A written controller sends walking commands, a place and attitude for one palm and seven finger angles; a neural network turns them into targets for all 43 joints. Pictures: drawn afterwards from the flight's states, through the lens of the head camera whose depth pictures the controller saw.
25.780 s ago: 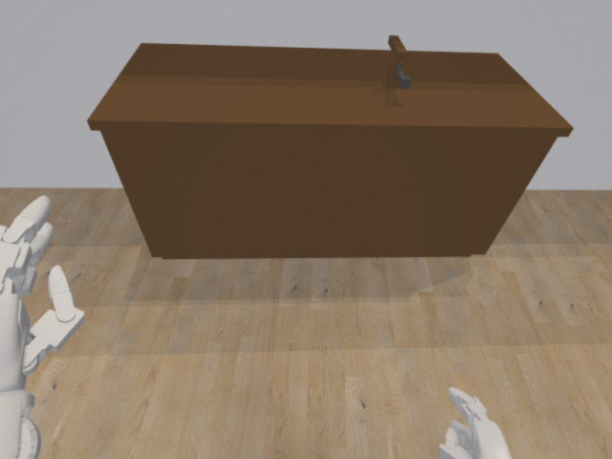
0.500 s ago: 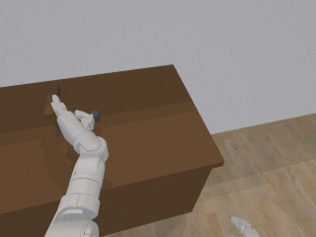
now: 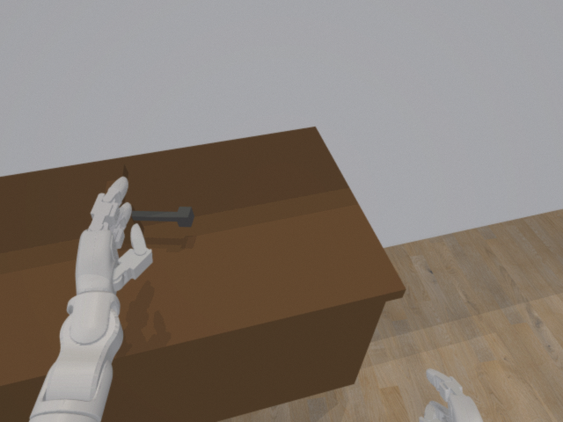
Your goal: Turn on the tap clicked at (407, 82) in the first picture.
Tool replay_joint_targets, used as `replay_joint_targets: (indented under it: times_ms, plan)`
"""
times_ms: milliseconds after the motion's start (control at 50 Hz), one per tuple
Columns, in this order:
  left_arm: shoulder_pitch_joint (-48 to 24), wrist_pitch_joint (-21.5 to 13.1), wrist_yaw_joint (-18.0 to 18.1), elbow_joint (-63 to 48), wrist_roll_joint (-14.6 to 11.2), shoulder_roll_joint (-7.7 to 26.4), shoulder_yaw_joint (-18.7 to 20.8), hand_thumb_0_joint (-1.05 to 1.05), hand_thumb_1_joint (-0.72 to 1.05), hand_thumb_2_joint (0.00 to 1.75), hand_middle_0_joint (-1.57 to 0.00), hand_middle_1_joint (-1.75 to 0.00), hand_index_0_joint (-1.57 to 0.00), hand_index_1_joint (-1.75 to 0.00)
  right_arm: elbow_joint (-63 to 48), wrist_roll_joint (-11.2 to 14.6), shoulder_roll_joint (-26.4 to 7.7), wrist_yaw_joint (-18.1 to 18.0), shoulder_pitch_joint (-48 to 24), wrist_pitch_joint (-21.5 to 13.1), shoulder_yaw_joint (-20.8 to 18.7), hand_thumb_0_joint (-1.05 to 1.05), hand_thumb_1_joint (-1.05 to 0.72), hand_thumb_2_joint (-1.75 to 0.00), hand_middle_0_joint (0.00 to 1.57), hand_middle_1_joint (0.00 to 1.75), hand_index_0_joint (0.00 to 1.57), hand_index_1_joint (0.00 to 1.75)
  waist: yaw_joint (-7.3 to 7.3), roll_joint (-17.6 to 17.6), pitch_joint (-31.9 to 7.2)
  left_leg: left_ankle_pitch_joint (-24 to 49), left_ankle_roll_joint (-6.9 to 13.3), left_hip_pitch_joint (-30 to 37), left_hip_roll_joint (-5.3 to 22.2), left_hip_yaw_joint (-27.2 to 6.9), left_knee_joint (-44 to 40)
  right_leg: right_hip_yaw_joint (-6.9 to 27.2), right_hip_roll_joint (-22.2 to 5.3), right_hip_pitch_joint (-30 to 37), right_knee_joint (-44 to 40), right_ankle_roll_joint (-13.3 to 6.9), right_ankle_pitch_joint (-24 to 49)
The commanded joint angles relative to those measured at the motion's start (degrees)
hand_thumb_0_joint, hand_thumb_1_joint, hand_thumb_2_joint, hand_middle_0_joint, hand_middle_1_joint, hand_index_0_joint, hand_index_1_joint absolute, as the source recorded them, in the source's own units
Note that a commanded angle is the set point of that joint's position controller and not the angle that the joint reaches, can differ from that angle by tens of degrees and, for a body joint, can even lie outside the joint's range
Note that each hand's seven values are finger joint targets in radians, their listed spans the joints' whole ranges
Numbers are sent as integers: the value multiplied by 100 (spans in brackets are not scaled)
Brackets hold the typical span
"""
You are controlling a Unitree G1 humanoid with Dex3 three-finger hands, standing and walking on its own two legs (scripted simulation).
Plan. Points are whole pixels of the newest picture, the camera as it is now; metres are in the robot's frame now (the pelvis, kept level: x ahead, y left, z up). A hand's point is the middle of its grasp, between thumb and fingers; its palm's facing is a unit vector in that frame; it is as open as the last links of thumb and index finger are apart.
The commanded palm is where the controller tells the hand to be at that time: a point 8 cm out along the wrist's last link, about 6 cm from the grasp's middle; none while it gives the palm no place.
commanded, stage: draw the hand back beside the body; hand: left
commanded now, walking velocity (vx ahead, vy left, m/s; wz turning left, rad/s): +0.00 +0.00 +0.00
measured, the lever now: (185, 216) +0.46 +0.24 +0.00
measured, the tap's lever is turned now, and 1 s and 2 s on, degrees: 73 73 73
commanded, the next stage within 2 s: step back with the hand held close in 0.92 s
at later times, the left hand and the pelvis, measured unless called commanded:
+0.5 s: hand (109, 276) +0.24 +0.23 +0.14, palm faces +0.36 -0.89 -0.29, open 7.5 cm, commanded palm +0.20 +0.28 +0.16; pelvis +0.02 +0.00 +0.00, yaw +0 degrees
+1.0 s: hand (89, 298) +0.20 +0.23 +0.16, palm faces +0.40 -0.85 -0.34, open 7.4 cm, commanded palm +0.16 +0.27 +0.17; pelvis +0.00 -0.01 +0.00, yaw +0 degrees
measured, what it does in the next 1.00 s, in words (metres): stands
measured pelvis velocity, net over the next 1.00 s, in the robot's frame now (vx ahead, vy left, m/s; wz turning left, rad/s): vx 0.00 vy -0.01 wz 0.01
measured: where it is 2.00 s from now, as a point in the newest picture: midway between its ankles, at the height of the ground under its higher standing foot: outside the picture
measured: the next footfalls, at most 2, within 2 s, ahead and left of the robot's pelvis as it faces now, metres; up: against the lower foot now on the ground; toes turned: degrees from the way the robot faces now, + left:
right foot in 1.92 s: -0.06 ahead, -0.09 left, +0.00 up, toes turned +4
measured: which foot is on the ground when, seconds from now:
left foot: down 0.00-1.00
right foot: down 0.00-1.00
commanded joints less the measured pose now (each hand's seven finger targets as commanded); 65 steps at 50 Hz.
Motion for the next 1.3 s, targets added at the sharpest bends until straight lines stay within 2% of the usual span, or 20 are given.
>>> replay_joint_targets:
  times_ms: [0, 60, 100, 180, 220, 280, 300, 500, 580, 680, 700, 880, 980, 1020, 1040, 1060, 1080, 1140, 1200, 1280]
  plan:
    - [-980, -387, -81, -1199, 31, 1128, 739, 0, 90, 90, -18, -24, -18, -24, -936, -15, -574, -27, -782, -301, -170, 0, -90, -90, 20, 30, 20, 30, -62, -467, -821, 289, 92, -77, 189, -79, -552, 390, -342, 388, -551, 101, 132]
    - [-647, -435, -149, -1756, 20, 1195, 922, 0, 90, 90, -18, -25, -18, -25, -1024, -30, -477, 36, -798, -296, -126, 0, -90, -90, 20, 30, 20, 30, 29, 268, -985, 680, 19, -22, 204, -64, -546, 395, -357, 672, -451, 33, 648]
    - [-413, -430, -172, -2119, -1, 1372, 1144, 0, 90, 90, -18, -25, -18, -25, -1066, -45, -489, 67, -801, -302, -114, 0, -90, -90, 20, 30, 20, 30, 75, 509, -924, 917, -22, -40, 227, -131, -550, 390, -354, 750, -434, -2, 851]
    - [135, -377, -219, -2662, -39, 1208, 1101, 0, 90, 90, -19, -26, -19, -26, -1173, -87, -472, 79, -797, -351, -145, 0, -90, -90, 20, 30, 20, 30, 67, -82, -1052, 1489, 0, 116, 301, -91, -431, 378, -345, 830, -347, 21, 1439]
    - [182, -353, -245, -2865, -31, 1039, 920, 0, 90, 90, -19, -27, -19, -27, -1181, -92, -464, 73, -819, -367, -149, 0, -90, -90, 20, 30, 20, 30, 12, -31, -903, 1547, -16, 197, 321, -99, -448, 377, -344, 682, -366, 38, 1384]
    - [509, -296, -244, -2856, -40, 950, 888, 0, 90, 90, -19, -28, -19, -28, -1152, -97, -500, 64, -836, -388, -179, 0, -90, -90, 20, 30, 20, 30, 9, -320, -732, 1499, 21, 163, 332, -79, -405, 378, -348, 566, -394, 59, 1362]
    - [509, -288, -250, -2956, -33, 936, 883, 0, 90, 90, -19, -28, -19, -28, -1146, -90, -500, 56, -860, -383, -184, 0, -90, -90, 20, 30, 20, 30, -4, -128, -682, 1496, 22, 194, 317, -82, -413, 389, -351, 516, -414, 51, 1305]
    - [1455, -358, -117, -4010, 3, 1373, 1485, 0, 90, 90, -20, -30, -20, -30, -1125, -135, -502, 42, -834, -503, -202, 0, -90, -90, 20, 30, 20, 30, 146, 240, -1037, 1983, -55, 200, 332, -194, -281, 373, -399, 760, -256, 28, 1523]
    - [1900, -327, -136, -3962, -44, 1259, 1520, 0, 90, 90, -20, -30, -20, -30, -1134, -130, -466, 47, -866, -498, -209, 0, -90, -90, 20, 30, 20, 30, 136, -133, -686, 1661, -29, 6, 351, -163, -275, 354, -391, 570, -309, 52, 1331]
    - [1922, -336, -179, -3735, -62, 1086, 1408, 0, 90, 90, -20, -30, -20, -30, -1116, -106, -485, 10, -918, -469, -231, 0, -90, -90, 20, 30, 20, 30, 73, -212, -351, 1065, 36, -154, 331, -143, -282, 383, -391, 272, -403, 77, 841]
    - [1748, -349, -186, -3822, -59, 1052, 1349, 0, 90, 90, -20, -30, -20, -30, -1127, -90, -497, 6, -942, -466, -235, 0, -90, -90, 20, 30, 20, 30, 29, -46, -301, 919, 43, -132, 314, -152, -296, 398, -393, 183, -435, 76, 678]
    - [1747, -449, -48, -4106, -31, 1315, 1501, 0, 90, 90, -20, -30, -20, -30, -1143, -123, -471, -60, -970, -600, -228, 0, -90, -90, 20, 30, 20, 30, 122, -94, -772, 698, 75, -37, 252, -162, -264, 393, -419, 392, -450, 87, 456]
    - [1838, -438, -65, -3909, -45, 1245, 1491, 0, 90, 90, -20, -30, -20, -30, -1089, -114, -454, -44, -966, -619, -209, 0, -90, -90, 20, 30, 20, 30, 106, 49, -433, 600, 62, -199, 248, -161, -261, 419, -428, 277, -490, 67, 376]
    - [1447, -505, -59, -4315, -36, 1357, 1530, 0, 90, 90, -20, -30, -20, -30, -1123, -101, -462, -38, -997, -635, -217, 0, -90, -90, 20, 30, 20, 30, 86, 267, -552, 599, 61, -103, 252, -169, -279, 443, -432, 301, -498, 57, 377]
    - [568, -762, -12, -4710, -74, 2306, 2529, 0, 90, 90, -20, -30, -20, -30, -1378, -30, -566, -71, -830, -602, -190, 0, -90, -90, 20, 30, 20, 30, 34, 111, -147, 235, 180, -333, 372, -319, -130, 1338, -756, -269, -824, 78, 754]
    - [1222, -792, -77, -4020, -50, 1775, 2159, 0, 90, 90, -20, -30, -20, -30, -1206, -73, -469, -81, -775, -569, -185, 0, -90, -90, 20, 30, 20, 30, -29, -288, -233, 256, 184, -255, 359, -360, 16, 1323, -966, -297, -815, 66, 951]
    - [1680, -747, -119, -3715, -23, 1535, 1975, 0, 90, 90, -20, -30, -20, -30, -1232, -79, -475, -63, -726, -511, -213, 0, -90, -90, 20, 30, 20, 30, -52, -645, -264, 407, 190, -189, 367, -342, 162, 1351, -1050, -407, -806, 95, 1231]
    - [2193, -701, -227, -3435, 12, 1116, 1601, 0, 90, 90, -20, -30, -20, -30, -1359, -67, -569, -28, -598, -367, -274, 0, -90, -90, 20, 30, 20, 30, -74, -500, -690, 885, 164, -123, 500, -302, 92, 1155, -1043, -270, -477, 154, 1685]
    - [2511, -705, -224, -3658, 19, 1195, 1651, 0, 90, 90, -20, -30, -20, -30, -1513, -64, -632, -26, -630, -267, -304, 0, -90, -90, 20, 30, 20, 30, -34, -173, -976, 1399, 173, -202, 610, -347, -83, 952, -923, -132, -178, 240, 1852]
    - [2541, -785, -161, -4261, 77, 1520, 1928, 0, 90, 90, -20, -30, -20, -30, -1692, -54, -620, -56, -634, -162, -339, 0, -90, -90, 20, 30, 20, 30, -18, -408, -1128, 1391, 178, -518, 675, -422, -102, 902, -869, -47, -25, 239, 1708]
